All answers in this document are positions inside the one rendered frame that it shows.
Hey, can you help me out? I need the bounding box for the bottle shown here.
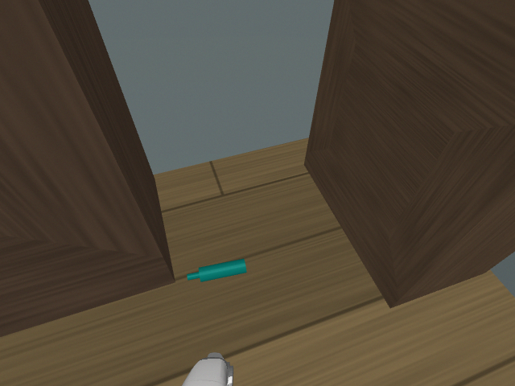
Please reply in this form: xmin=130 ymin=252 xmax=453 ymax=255
xmin=187 ymin=259 xmax=246 ymax=282

